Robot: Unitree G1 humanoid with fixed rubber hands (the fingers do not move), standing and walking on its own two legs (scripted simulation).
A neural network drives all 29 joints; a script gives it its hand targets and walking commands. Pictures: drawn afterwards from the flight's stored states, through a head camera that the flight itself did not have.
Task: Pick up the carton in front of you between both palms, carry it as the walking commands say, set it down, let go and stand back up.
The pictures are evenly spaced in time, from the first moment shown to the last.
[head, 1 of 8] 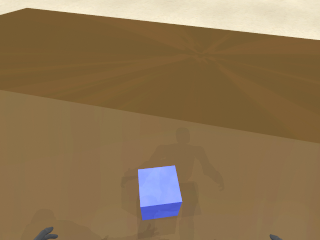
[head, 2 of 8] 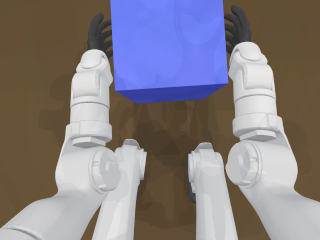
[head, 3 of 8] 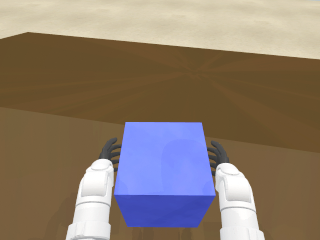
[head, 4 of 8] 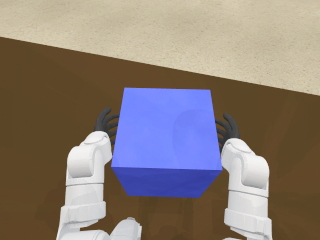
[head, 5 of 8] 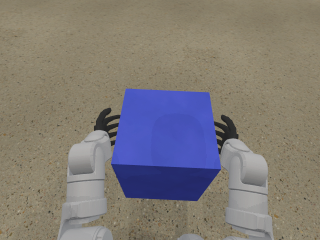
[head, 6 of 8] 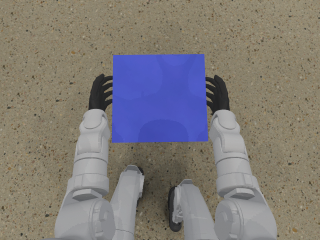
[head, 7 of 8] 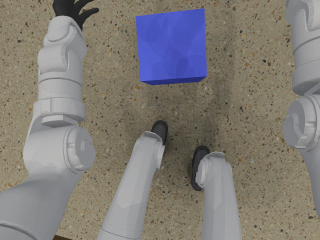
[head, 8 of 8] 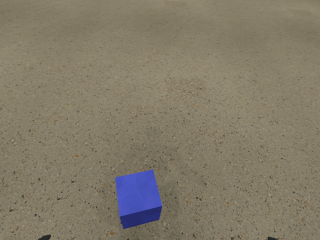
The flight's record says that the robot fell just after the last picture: no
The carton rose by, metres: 0.68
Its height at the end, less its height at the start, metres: -0.48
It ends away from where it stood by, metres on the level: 4.74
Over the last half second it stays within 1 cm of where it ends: yes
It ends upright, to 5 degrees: yes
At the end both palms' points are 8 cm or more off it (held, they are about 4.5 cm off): yes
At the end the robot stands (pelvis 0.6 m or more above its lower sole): yes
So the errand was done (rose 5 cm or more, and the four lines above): yes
